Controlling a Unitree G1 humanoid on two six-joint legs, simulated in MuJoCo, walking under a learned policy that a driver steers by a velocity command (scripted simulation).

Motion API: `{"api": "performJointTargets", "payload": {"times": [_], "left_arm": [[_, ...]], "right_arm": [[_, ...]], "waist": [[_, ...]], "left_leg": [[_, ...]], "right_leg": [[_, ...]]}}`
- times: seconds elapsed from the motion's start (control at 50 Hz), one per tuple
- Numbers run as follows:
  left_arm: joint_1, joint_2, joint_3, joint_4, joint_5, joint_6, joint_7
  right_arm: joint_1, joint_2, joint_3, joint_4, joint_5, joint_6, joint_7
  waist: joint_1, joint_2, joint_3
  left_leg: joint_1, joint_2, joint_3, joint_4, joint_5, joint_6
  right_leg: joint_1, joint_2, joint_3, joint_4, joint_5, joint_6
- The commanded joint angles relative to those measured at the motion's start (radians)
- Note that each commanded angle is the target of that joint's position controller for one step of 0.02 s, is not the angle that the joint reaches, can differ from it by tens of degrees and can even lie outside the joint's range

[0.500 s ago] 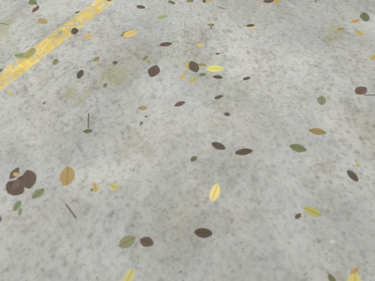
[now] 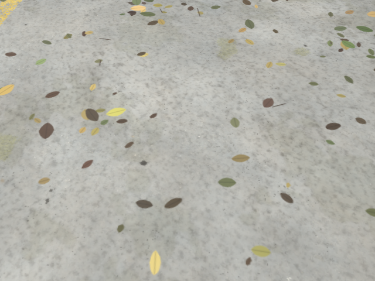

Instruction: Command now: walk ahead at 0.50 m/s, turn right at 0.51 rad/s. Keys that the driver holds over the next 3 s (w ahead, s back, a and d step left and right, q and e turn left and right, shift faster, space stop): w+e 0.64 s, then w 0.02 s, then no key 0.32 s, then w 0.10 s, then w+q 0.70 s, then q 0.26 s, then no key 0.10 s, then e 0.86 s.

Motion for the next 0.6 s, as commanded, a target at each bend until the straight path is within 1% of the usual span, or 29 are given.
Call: {"api": "performJointTargets", "payload": {"times": [0.02, 0.04, 0.06, 0.08, 0.1, 0.12, 0.14, 0.16, 0.18, 0.2, 0.22, 0.24, 0.26, 0.3, 0.36, 0.42, 0.48, 0.52, 0.54, 0.56, 0.58, 0.6], "left_arm": [[-0.021, 0.051, 0.005, -0.070, 0.003, -0.008, 0.004], [0.031, 0.065, 0.012, -0.059, 0.004, -0.007, 0.009], [0.114, 0.086, 0.023, -0.038, 0.004, -0.010, 0.014], [0.234, 0.116, 0.039, 0.000, 0.008, -0.019, 0.022], [0.361, 0.194, 0.069, 0.032, 0.019, -0.021, 0.039], [0.297, 0.301, 0.097, 0.004, 0.004, -0.009, 0.048], [0.321, 0.292, 0.097, -0.006, -0.021, 0.002, 0.049], [0.270, 0.250, 0.085, 0.002, -0.024, 0.001, 0.060], [0.237, 0.195, 0.071, 0.010, -0.026, -0.005, 0.063], [0.202, 0.168, 0.062, 0.009, -0.027, -0.015, 0.066], [0.175, 0.150, 0.055, 0.001, -0.029, -0.025, 0.068], [0.176, 0.147, 0.051, -0.001, -0.032, -0.036, 0.065], [0.190, 0.156, 0.052, 0.005, -0.035, -0.047, 0.062], [0.223, 0.184, 0.058, 0.010, -0.034, -0.055, 0.060], [0.290, 0.189, 0.059, 0.019, -0.035, -0.052, 0.060], [0.350, 0.193, 0.060, 0.024, -0.035, -0.049, 0.063], [0.396, 0.198, 0.060, 0.025, -0.027, -0.046, 0.070], [0.407, 0.207, 0.061, 0.020, -0.019, -0.045, 0.075], [0.398, 0.215, 0.063, 0.015, -0.017, -0.045, 0.079], [0.373, 0.224, 0.065, 0.006, -0.016, -0.045, 0.083], [0.332, 0.235, 0.067, -0.006, -0.016, -0.046, 0.083], [0.305, 0.245, 0.068, -0.014, -0.016, -0.050, 0.078]], "right_arm": [[0.011, -0.170, -0.032, -0.033, -0.002, 0.001, -0.018], [0.004, -0.188, -0.037, -0.032, -0.005, 0.010, -0.022], [-0.004, -0.205, -0.042, -0.036, -0.009, 0.022, -0.023], [-0.012, -0.215, -0.046, -0.044, -0.006, 0.031, -0.018], [-0.017, -0.199, -0.043, -0.069, -0.006, 0.031, -0.011], [0.007, -0.092, -0.027, -0.144, 0.009, 0.022, 0.012], [-0.109, -0.171, -0.036, -0.179, 0.001, 0.005, 0.018], [-0.164, -0.153, -0.029, -0.200, 0.010, -0.009, 0.022], [-0.144, -0.151, -0.027, -0.190, 0.012, -0.016, 0.020], [-0.148, -0.143, -0.027, -0.191, -0.003, -0.004, 0.018], [-0.118, -0.135, -0.024, -0.182, -0.022, 0.018, 0.019], [-0.105, -0.129, -0.024, -0.181, -0.032, 0.038, 0.022], [-0.107, -0.121, -0.022, -0.187, -0.036, 0.053, 0.026], [-0.160, -0.112, -0.020, -0.211, -0.033, 0.066, 0.031], [-0.297, -0.119, -0.019, -0.260, -0.028, 0.071, 0.034], [-0.395, -0.121, -0.014, -0.294, -0.023, 0.069, 0.039], [-0.483, -0.123, -0.007, -0.328, -0.018, 0.060, 0.044], [-0.520, -0.130, -0.003, -0.350, -0.013, 0.051, 0.046], [-0.515, -0.138, -0.004, -0.356, -0.010, 0.046, 0.046], [-0.482, -0.150, -0.007, -0.352, -0.008, 0.041, 0.045], [-0.415, -0.165, -0.012, -0.335, -0.005, 0.036, 0.040], [-0.308, -0.192, -0.024, -0.303, -0.004, 0.030, 0.030]], "waist": [[0.041, 0.104, 0.013], [0.068, 0.121, -0.024], [0.105, 0.126, -0.075], [0.159, 0.103, -0.143], [0.214, 0.013, -0.221], [0.118, -0.255, -0.297], [0.171, -0.065, -0.310], [0.139, -0.005, -0.178], [0.085, 0.068, -0.081], [0.046, 0.086, -0.048], [0.017, 0.078, -0.048], [0.007, 0.064, -0.058], [0.001, 0.055, -0.060], [0.010, 0.035, -0.048], [0.059, -0.003, -0.019], [0.102, -0.028, -0.025], [0.135, -0.040, -0.018], [0.143, -0.050, -0.015], [0.133, -0.058, -0.015], [0.109, -0.065, -0.019], [0.071, -0.072, -0.033], [0.024, -0.065, -0.080]], "left_leg": [[-0.007, 0.299, -0.024, 0.096, 1.081, 0.056], [0.015, 0.304, -0.014, 0.195, 1.198, 0.057], [0.007, 0.311, -0.014, 0.341, 1.222, 0.064], [-0.060, 0.302, -0.012, 0.544, 1.099, 0.059], [-0.255, 0.260, -0.003, 0.849, 0.773, 0.035], [-0.724, 0.016, -0.074, 1.259, -0.157, -0.033], [-0.856, 0.021, -0.293, 1.312, -0.121, -0.025], [-0.897, 0.084, -0.318, 1.248, -0.025, -0.017], [-0.838, 0.122, -0.308, 1.127, 0.026, -0.016], [-0.778, 0.148, -0.318, 1.047, 0.031, -0.025], [-0.712, 0.153, -0.316, 1.005, 0.034, -0.038], [-0.680, 0.154, -0.311, 0.969, 0.032, -0.049], [-0.675, 0.153, -0.299, 0.936, 0.037, -0.060], [-0.701, 0.152, -0.280, 0.852, 0.100, -0.080], [-0.779, 0.147, -0.272, 0.705, 0.226, -0.098], [-0.811, 0.124, -0.278, 0.585, 0.312, -0.097], [-0.823, 0.094, -0.278, 0.488, 0.322, -0.088], [-0.796, 0.071, -0.279, 0.428, 0.304, -0.074], [-0.756, 0.064, -0.287, 0.392, 0.290, -0.064], [-0.683, 0.054, -0.294, 0.351, 0.269, -0.052], [-0.562, 0.035, -0.291, 0.312, 0.231, -0.036], [-0.407, 0.004, -0.277, 0.288, 0.196, -0.018]], "right_leg": [[0.104, 0.074, -0.068, -0.057, -0.094, -0.054], [0.163, 0.107, -0.079, -0.059, -0.156, -0.078], [0.258, 0.135, -0.073, -0.081, -0.208, -0.104], [0.426, 0.160, -0.047, -0.155, -0.211, -0.132], [0.646, 0.040, 0.137, -0.220, -0.304, -0.184], [0.945, -0.255, 0.725, -0.316, -0.281, -0.351], [0.939, -0.278, 0.827, -0.420, -0.243, -0.372], [0.830, -0.271, 0.687, -0.440, -0.196, -0.337], [0.675, -0.233, 0.593, -0.459, -0.078, -0.285], [0.582, -0.174, 0.512, -0.463, 0.012, -0.245], [0.519, -0.134, 0.451, -0.475, 0.076, -0.227], [0.489, -0.112, 0.421, -0.480, 0.127, -0.222], [0.472, -0.091, 0.395, -0.483, 0.170, -0.220], [0.449, -0.062, 0.369, -0.499, 0.171, -0.206], [0.485, -0.040, 0.378, -0.505, 0.142, -0.167], [0.562, -0.036, 0.399, -0.477, 0.153, -0.141], [0.631, -0.046, 0.431, -0.434, 0.210, -0.141], [0.660, -0.061, 0.458, -0.398, 0.262, -0.137], [0.661, -0.069, 0.475, -0.381, 0.277, -0.126], [0.643, -0.072, 0.487, -0.362, 0.291, -0.109], [0.600, -0.065, 0.485, -0.325, 0.342, -0.086], [0.566, -0.041, 0.480, -0.231, 0.430, -0.064]]}}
